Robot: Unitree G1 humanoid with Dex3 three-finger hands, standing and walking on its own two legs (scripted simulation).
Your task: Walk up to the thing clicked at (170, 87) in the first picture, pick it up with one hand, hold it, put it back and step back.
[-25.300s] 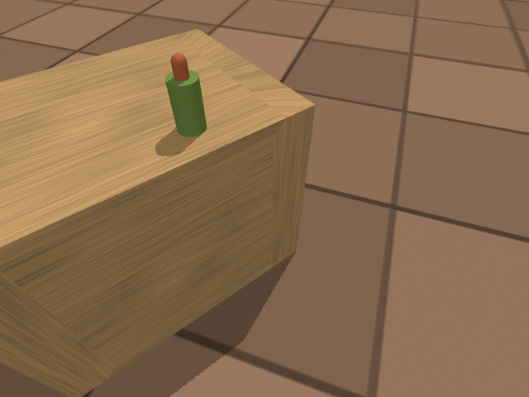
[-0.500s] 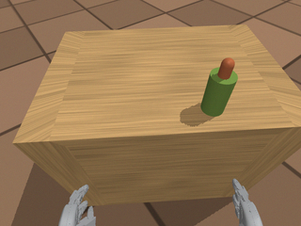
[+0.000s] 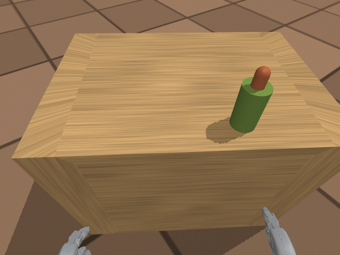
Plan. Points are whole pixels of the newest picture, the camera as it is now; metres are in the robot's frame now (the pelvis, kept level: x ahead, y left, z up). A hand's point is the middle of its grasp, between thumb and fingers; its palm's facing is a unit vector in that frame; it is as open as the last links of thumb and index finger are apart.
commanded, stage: home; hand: right
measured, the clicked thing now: (252, 99) +0.48 -0.21 +0.11
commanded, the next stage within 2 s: stand in 1.74 s
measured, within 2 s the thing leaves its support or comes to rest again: neither
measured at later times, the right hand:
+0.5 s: hand out of the picture +0.04 -0.26 -0.12, palm faces -0.05 +0.92 -0.38, open 17.4 cm
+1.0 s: hand out of the picture +0.04 -0.26 -0.12, palm faces -0.04 +0.93 -0.37, open 17.4 cm
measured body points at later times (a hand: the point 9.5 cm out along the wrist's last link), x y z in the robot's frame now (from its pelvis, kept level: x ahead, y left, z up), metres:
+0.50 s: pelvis -0.02 -0.01 +0.03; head -0.03 +0.01 +0.48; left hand +0.04 +0.30 -0.11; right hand +0.04 -0.31 -0.09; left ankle +0.02 +0.13 -0.71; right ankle -0.01 -0.15 -0.71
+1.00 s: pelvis -0.02 -0.01 +0.04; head -0.02 +0.00 +0.49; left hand +0.02 +0.30 -0.10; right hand +0.04 -0.31 -0.09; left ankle +0.02 +0.13 -0.71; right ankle -0.01 -0.15 -0.71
